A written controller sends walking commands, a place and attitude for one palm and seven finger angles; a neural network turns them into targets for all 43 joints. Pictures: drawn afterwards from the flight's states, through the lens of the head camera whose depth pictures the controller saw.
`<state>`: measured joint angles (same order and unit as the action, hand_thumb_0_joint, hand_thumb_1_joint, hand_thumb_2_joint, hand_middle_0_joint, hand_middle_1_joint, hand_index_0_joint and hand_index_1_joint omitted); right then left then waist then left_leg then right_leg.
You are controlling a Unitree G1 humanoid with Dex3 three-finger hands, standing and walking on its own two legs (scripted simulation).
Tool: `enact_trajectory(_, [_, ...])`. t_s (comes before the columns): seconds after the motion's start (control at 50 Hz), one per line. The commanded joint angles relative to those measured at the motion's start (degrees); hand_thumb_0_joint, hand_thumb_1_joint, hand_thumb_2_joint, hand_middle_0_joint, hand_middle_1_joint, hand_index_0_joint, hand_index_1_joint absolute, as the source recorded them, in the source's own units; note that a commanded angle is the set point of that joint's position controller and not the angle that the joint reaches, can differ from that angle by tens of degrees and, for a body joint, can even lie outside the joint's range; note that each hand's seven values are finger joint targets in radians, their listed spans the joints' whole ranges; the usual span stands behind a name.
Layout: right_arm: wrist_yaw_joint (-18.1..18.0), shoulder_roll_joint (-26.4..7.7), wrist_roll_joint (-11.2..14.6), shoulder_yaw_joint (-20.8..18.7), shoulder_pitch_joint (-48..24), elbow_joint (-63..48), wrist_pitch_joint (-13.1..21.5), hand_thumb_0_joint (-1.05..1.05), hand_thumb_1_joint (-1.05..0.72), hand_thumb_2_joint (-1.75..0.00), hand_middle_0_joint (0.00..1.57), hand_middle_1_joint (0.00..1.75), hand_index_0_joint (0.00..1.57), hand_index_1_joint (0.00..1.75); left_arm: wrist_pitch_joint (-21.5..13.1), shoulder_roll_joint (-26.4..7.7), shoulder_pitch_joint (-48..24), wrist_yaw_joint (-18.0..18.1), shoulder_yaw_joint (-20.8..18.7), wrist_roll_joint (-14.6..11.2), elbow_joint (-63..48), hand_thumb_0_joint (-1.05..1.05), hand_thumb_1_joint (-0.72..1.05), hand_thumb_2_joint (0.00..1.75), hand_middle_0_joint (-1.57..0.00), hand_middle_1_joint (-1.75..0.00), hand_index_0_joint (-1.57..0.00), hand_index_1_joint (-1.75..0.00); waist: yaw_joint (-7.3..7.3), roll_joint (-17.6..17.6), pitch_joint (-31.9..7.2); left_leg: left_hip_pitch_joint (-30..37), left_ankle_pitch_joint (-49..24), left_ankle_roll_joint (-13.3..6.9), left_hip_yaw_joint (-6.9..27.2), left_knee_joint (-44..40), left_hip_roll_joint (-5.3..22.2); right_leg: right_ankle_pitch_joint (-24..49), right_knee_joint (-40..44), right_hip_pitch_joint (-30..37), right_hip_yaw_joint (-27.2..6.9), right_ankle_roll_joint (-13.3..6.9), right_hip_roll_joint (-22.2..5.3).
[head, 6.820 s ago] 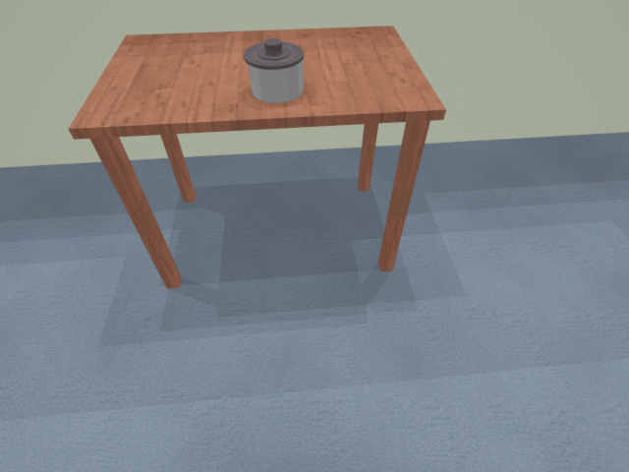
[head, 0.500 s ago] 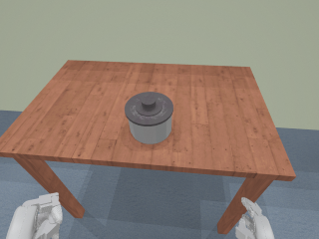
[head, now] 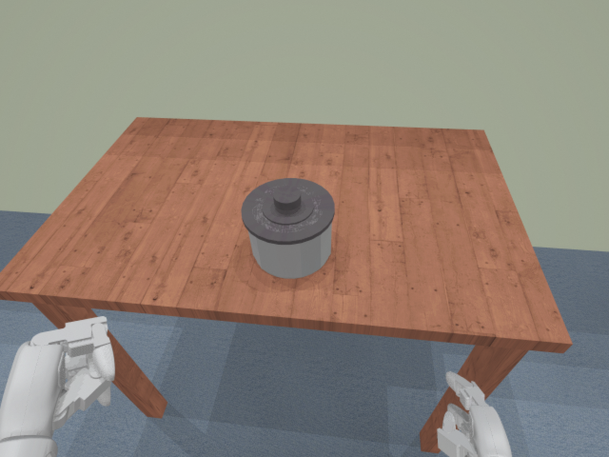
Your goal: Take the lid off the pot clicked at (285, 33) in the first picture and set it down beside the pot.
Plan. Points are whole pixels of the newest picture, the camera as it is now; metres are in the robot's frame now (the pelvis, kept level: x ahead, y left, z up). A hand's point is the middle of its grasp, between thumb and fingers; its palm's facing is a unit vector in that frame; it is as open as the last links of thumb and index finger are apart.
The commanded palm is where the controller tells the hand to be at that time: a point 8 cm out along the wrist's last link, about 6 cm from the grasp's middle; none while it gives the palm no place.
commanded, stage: reach forward and open the fingers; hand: left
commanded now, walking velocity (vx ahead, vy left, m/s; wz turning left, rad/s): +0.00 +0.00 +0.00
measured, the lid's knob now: (287, 197) +0.48 +0.10 +0.08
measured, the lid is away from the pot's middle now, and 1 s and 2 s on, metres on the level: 0.00 0.00 0.00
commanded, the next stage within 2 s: move the open hand above the knob in 1.12 s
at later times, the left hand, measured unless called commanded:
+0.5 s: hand (88, 358) +0.18 +0.26 +0.10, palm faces -0.23 -0.04 -0.97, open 3.9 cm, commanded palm +0.18 +0.26 +0.17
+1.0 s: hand (94, 296) +0.24 +0.27 +0.14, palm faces -0.13 -0.03 -0.99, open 9.5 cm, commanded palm +0.22 +0.27 +0.20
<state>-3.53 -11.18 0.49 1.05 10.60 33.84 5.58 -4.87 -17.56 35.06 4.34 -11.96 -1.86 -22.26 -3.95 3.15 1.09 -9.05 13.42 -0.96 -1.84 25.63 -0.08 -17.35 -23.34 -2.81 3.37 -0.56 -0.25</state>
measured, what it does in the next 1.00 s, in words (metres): stands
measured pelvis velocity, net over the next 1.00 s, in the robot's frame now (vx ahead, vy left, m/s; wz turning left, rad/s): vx -0.04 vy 0.03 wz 0.02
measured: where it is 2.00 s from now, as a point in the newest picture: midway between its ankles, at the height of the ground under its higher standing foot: outside the picture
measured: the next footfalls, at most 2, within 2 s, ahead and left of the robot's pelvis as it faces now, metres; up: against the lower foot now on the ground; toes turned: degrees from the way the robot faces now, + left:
none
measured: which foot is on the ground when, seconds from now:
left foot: down 0.00-1.00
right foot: down 0.00-1.00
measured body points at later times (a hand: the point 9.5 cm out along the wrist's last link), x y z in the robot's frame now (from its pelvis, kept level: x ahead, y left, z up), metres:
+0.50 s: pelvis -0.03 +0.00 +0.00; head -0.02 -0.05 +0.44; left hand +0.19 +0.26 +0.16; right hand +0.19 -0.22 -0.10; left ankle +0.01 +0.11 -0.74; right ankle -0.05 -0.11 -0.74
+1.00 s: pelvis -0.04 +0.03 +0.00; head -0.03 -0.02 +0.45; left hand +0.24 +0.27 +0.19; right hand +0.17 -0.19 -0.10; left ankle +0.01 +0.11 -0.74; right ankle -0.05 -0.11 -0.74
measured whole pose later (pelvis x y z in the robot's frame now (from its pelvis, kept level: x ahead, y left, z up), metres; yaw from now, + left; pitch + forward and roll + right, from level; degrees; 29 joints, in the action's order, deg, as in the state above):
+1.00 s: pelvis -0.04 +0.03 +0.00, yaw +1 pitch -2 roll -1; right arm 1.1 -16.2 3.0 0.8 7.0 32.1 -5.0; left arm 3.0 -38.2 -1.7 -16.8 -1.2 43.4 -9.8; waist -3.0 7.4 1.6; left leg -14.4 8.6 -3.2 -1.9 24.4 -2.1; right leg -14.0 -24.6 -9.0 3.6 1.1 -2.3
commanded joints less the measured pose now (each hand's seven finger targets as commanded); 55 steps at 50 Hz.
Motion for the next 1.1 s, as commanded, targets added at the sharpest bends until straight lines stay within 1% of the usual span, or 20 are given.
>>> enact_trajectory(0.0, [-0.52, -5.96, 0.30, -2.24, -7.83, -9.67, 3.58, 0.00, -0.90, -0.90, 0.20, 0.30, 0.20, 0.30, -4.02, -8.88, -3.55, 1.39, -6.82, -0.71, -12.89, 0.00, 0.90, 0.90, -1.30, -1.50, -1.30, -1.50, 0.37, -1.22, -3.46, 7.39, -13.26, -0.92, 1.14, -2.27, 1.43, 14.00, 4.48, -7.35, -0.44, 0.25, -0.74])
enact_trajectory(0.02, [0.42, -10.30, -0.89, -1.48, -8.48, -10.54, 0.42, 0.00, -0.90, -0.90, 0.20, 0.30, 0.20, 0.30, 0.21, -21.23, -7.50, 2.91, -3.14, 23.79, -17.21, 0.00, 0.87, 0.90, -1.28, -1.48, -1.28, -1.48, 0.44, 3.04, -3.08, 0.36, -15.59, -1.25, -0.20, -0.08, 0.43, 14.78, 0.57, -12.97, -1.53, 0.16, 0.50])
enact_trajectory(0.04, [1.12, -8.17, -0.69, -1.90, -8.66, -12.89, -1.28, 0.00, -0.90, -0.90, 0.20, 0.30, 0.20, 0.30, 2.82, -16.56, -7.66, 4.07, -3.12, 24.26, -20.22, 0.00, 0.85, 0.91, -1.26, -1.45, -1.26, -1.45, -0.09, 5.93, -4.68, -0.53, -16.95, -0.93, -0.29, -0.15, 0.70, 14.09, -0.84, -11.72, 0.60, -0.66, -0.05])
enact_trajectory(0.06, [1.66, -8.42, -0.04, -1.97, -9.70, -12.93, -2.62, 0.00, -0.90, -0.90, 0.20, 0.30, 0.20, 0.30, 5.41, -18.52, -5.48, 4.68, -2.53, 30.21, -19.39, 0.00, 0.82, 0.92, -1.25, -1.42, -1.25, -1.42, -0.95, 6.81, -4.34, -0.68, -16.85, -0.38, 0.07, 0.15, 1.20, 13.37, -1.21, -11.68, -0.95, -1.49, 0.80])
enact_trajectory(0.1, [2.76, -8.80, -0.15, -2.28, -10.20, -12.96, -6.08, 0.00, -0.90, -0.90, 0.20, 0.30, 0.20, 0.30, 9.48, -19.74, -0.43, 3.98, -2.50, 38.24, -14.14, 0.00, 0.76, 0.95, -1.24, -1.32, -1.24, -1.32, -1.72, 2.70, -7.50, -2.10, -15.62, -0.52, -0.38, 0.98, 0.96, 12.13, -2.30, -11.27, -1.09, -1.63, 1.15])
enact_trajectory(0.14, [3.28, -9.80, 0.27, -2.19, -12.08, -13.92, -8.68, 0.00, -0.90, -0.90, 0.20, 0.30, 0.20, 0.30, 11.43, -24.46, -3.66, 2.14, -3.45, 43.75, -14.14, 0.00, 0.70, 0.98, -1.22, -1.25, -1.22, -1.25, -1.60, 0.16, -9.48, -2.56, -13.26, -0.72, -0.04, 1.20, 0.68, 11.22, -2.09, -10.73, -2.11, -1.36, 0.82])
enact_trajectory(0.18, [3.28, -9.70, 1.21, -1.97, -13.61, -14.45, -9.42, 0.00, -0.90, -0.90, 0.20, 0.30, 0.20, 0.30, 12.31, -27.40, -6.95, -0.53, -3.40, 46.26, -14.34, 0.00, 0.63, 1.02, -1.20, -1.18, -1.20, -1.18, -1.22, 0.04, -11.64, -2.10, -11.91, -1.10, 0.47, 1.32, 0.53, 11.67, -1.73, -9.53, -2.69, -0.86, 0.24])
enact_trajectory(0.28, [2.70, -9.85, 2.53, -2.50, -12.96, -13.00, -8.85, 0.00, -0.90, -0.90, 0.20, 0.30, 0.20, 0.30, 10.78, -28.63, -15.12, -9.74, 0.25, 44.29, -8.95, 0.00, 0.48, 1.11, -1.14, -1.00, -1.14, -1.00, 1.28, -2.69, -8.96, -1.00, -11.41, -2.36, 1.63, 1.05, -0.50, 13.95, 0.38, -10.99, -2.08, 0.72, -0.33])
enact_trajectory(0.36, [1.74, -10.43, 2.33, -2.29, -13.81, -12.35, -7.37, 0.00, -0.90, -0.90, 0.20, 0.30, 0.20, 0.30, 7.36, -37.14, -22.92, -14.43, -5.65, 44.08, -8.20, 0.00, 0.36, 1.16, -1.10, -0.86, -1.10, -0.86, 0.60, -1.32, -9.87, 1.43, -12.58, -2.71, 2.08, 0.74, -1.12, 15.98, 2.09, -10.46, -2.55, 0.92, -0.31])
enact_trajectory(0.38, [1.66, -9.61, 2.11, -2.16, -12.00, -12.15, -7.38, 0.00, -0.90, -0.90, 0.20, 0.30, 0.20, 0.30, 6.38, -33.83, -23.32, -15.26, -2.85, 43.64, -6.15, 0.00, 0.33, 1.17, -1.09, -0.83, -1.09, -0.83, 1.16, -1.51, -9.02, 1.24, -12.84, -2.73, 2.08, 0.38, -1.34, 15.21, 1.84, -10.01, -1.33, 1.03, -0.32])
enact_trajectory(0.46, [2.23, -10.18, 2.35, -2.41, -12.51, -11.41, -7.29, 0.00, -0.90, -0.90, 0.20, 0.30, 0.20, 0.30, 4.38, -35.90, -27.90, -16.05, -5.84, 43.45, -1.91, 0.00, 0.22, 1.20, -1.04, -0.68, -1.04, -0.68, 0.52, -1.23, -7.63, 2.34, -11.36, -2.33, 2.19, -0.81, -1.42, 12.70, 3.81, -10.97, -1.35, 0.49, 0.33])
enact_trajectory(0.48, [2.39, -9.79, 2.30, -2.40, -11.75, -11.74, -7.40, 0.00, -0.90, -0.90, 0.20, 0.30, 0.20, 0.30, 3.88, -32.83, -29.29, -16.31, -2.39, 42.86, -2.68, 0.00, 0.19, 1.21, -1.02, -0.65, -1.02, -0.65, 0.99, -0.14, -8.89, 2.66, -11.44, -2.36, 1.89, -1.27, -1.53, 12.21, 3.48, -9.65, -0.74, 0.69, -0.02])
enact_trajectory(0.56, [3.13, -10.47, 2.30, -2.48, -12.63, -11.48, -7.23, 0.00, -0.90, -0.90, 0.20, 0.30, 0.20, 0.30, 4.39, -36.22, -32.44, -15.95, -5.21, 43.94, -0.35, 0.00, 0.08, 1.25, -0.97, -0.51, -0.97, -0.51, 0.18, 0.24, -9.10, 3.07, -10.41, -2.08, 2.39, -2.35, -1.40, 10.48, 4.16, -9.50, -1.17, 0.11, 0.52])
enact_trajectory(0.58, [3.15, -10.17, 2.26, -2.26, -12.34, -11.43, -7.44, 0.00, -0.90, -0.90, 0.20, 0.30, 0.20, 0.30, 4.47, -33.91, -35.06, -16.29, -1.95, 43.82, 0.14, 0.00, 0.05, 1.26, -0.96, -0.47, -0.96, -0.47, 0.76, 1.25, -9.64, 2.65, -9.59, -2.03, 2.22, -2.96, -1.50, 8.98, 3.96, -8.68, -0.53, 0.26, 0.26])
enact_trajectory(0.66, [3.37, -10.62, 2.48, -2.34, -12.92, -11.62, -6.91, 0.00, -0.90, -0.90, 0.20, 0.30, 0.20, 0.30, 5.03, -36.98, -39.65, -16.05, -4.19, 44.44, 0.23, 0.00, -0.07, 1.30, -0.92, -0.33, -0.92, -0.33, 0.31, 2.30, -10.47, 3.82, -9.51, -1.94, 3.07, -3.30, -1.35, 8.58, 3.87, -8.28, -1.17, -0.39, 0.68])
enact_trajectory(0.7, [3.39, -10.22, 2.62, -2.21, -12.71, -11.13, -7.25, 0.00, -0.90, -0.90, 0.20, 0.30, 0.20, 0.30, 5.22, -34.63, -43.31, -16.71, -0.78, 44.27, 0.93, 0.00, -0.13, 1.33, -0.89, -0.26, -0.89, -0.26, 0.81, 2.35, -10.40, 3.68, -8.33, -1.79, 3.19, -4.36, -1.14, 6.62, 4.04, -8.57, -0.50, -0.11, 0.45])
enact_trajectory(0.8, [4.00, -10.52, 2.61, -2.33, -12.15, -11.13, -7.26, 0.00, -0.90, -0.90, 0.20, 0.30, 0.20, 0.30, 6.53, -35.00, -45.18, -17.35, -0.82, 44.77, 3.06, 0.00, -0.28, 1.40, -0.84, -0.08, -0.84, -0.08, 0.53, 0.78, -10.86, 3.64, -9.30, -1.56, 3.91, -5.00, -0.76, 7.31, 3.26, -8.26, 0.04, -0.38, 0.75])
enact_trajectory(0.92, [4.35, -10.81, 2.61, -2.22, -12.80, -11.56, -7.36, 0.00, -0.90, -0.90, 0.20, 0.30, 0.20, 0.30, 7.94, -34.94, -50.94, -18.70, 0.91, 45.01, 2.77, 0.00, -0.28, 1.42, -0.84, -0.08, -0.84, -0.08, 0.54, 2.37, -12.26, 4.27, -9.10, -1.47, 4.53, -5.12, -0.68, 7.04, 2.40, -8.65, 0.05, -0.65, 0.82])
enact_trajectory(1.02, [4.32, -11.16, 2.74, -2.03, -12.47, -11.18, -7.93, 0.00, -0.90, -0.90, 0.20, 0.30, 0.20, 0.30, 9.41, -36.23, -54.92, -19.73, 0.41, 45.81, 6.61, 0.00, -0.29, 1.44, -0.84, -0.08, -0.84, -0.08, 0.60, 0.32, -11.45, 3.35, -7.69, -1.39, 4.83, -5.41, -0.62, 5.80, 2.18, -9.48, 0.28, -0.76, 0.99])
enact_trajectory(1.08, [4.44, -10.58, 2.69, -1.54, -13.21, -11.68, -7.69, 0.00, -0.90, -0.90, 0.20, 0.30, 0.20, 0.30, 9.56, -35.37, -58.61, -20.74, 2.14, 45.81, 4.71, 0.00, -0.29, 1.45, -0.84, -0.08, -0.84, -0.08, 0.89, 2.18, -14.43, 4.84, -8.93, -1.51, 4.84, -4.80, -0.96, 6.68, 1.60, -8.93, 0.20, -0.95, 0.98])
